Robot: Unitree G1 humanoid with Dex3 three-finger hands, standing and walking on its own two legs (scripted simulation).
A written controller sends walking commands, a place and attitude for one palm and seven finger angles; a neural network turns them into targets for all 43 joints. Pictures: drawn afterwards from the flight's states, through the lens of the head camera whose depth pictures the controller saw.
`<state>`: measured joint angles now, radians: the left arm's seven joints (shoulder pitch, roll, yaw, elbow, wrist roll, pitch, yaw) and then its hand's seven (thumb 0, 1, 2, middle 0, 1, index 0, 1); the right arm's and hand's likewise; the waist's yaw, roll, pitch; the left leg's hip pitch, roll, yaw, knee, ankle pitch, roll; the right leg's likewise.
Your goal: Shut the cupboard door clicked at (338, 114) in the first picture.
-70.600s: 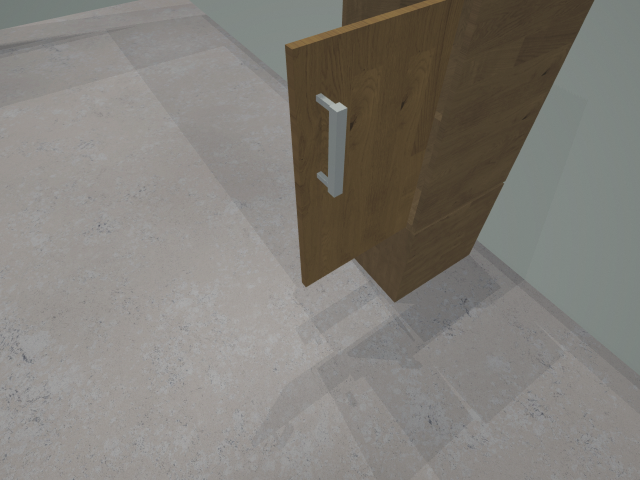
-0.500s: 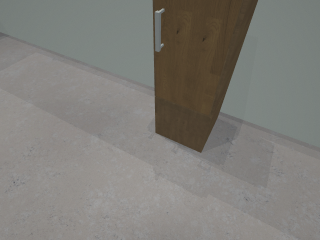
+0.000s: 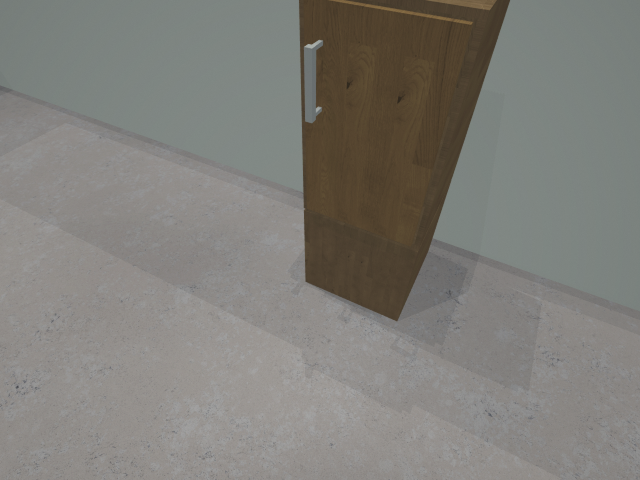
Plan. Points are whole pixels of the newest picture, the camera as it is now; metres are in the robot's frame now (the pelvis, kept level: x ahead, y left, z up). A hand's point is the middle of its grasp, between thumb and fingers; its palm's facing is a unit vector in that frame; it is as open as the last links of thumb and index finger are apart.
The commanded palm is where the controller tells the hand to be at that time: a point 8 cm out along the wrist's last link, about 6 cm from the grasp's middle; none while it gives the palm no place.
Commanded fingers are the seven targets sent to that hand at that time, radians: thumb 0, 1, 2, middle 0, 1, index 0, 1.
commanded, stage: let the arm hang, fingers relaxed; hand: left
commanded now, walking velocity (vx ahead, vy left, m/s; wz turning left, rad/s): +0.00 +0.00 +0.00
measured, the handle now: (314, 82) +0.91 +0.06 +0.08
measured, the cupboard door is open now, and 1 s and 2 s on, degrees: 0 0 0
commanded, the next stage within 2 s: look to check the result in 0.04 s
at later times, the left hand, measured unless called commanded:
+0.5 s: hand out of the picture +0.05 +0.18 -0.17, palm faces +0.00 -0.97 -0.23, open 7.4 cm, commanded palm none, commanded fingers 0.00 0.90 0.90 -0.20 -0.30 -0.20 -0.30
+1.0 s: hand out of the picture +0.06 +0.17 -0.17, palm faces +0.01 -0.98 -0.22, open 7.4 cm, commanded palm none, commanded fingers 0.00 0.90 0.90 -0.20 -0.30 -0.20 -0.30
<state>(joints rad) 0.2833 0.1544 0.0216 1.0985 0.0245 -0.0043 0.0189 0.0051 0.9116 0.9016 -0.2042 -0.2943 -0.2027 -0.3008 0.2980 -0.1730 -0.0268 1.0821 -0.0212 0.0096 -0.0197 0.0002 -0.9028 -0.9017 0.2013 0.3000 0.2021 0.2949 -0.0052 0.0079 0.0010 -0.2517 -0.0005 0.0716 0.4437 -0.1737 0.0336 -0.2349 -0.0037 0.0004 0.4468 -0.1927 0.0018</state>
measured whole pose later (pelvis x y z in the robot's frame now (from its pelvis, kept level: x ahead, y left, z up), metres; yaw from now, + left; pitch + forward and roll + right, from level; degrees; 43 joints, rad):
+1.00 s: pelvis +0.05 -0.01 +0.01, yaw -1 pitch -1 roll +0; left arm 0.25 0.18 0.01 1.15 0.01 -0.01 0.02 0.00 0.91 0.90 -0.20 -0.29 -0.20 -0.30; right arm 0.24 -0.19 0.00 1.13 -0.02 0.00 -0.03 0.00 -0.90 -0.90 0.20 0.30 0.20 0.29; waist -0.01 0.01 0.03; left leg -0.12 0.02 0.07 0.35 -0.21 0.01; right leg -0.11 0.02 0.00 0.35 -0.22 -0.02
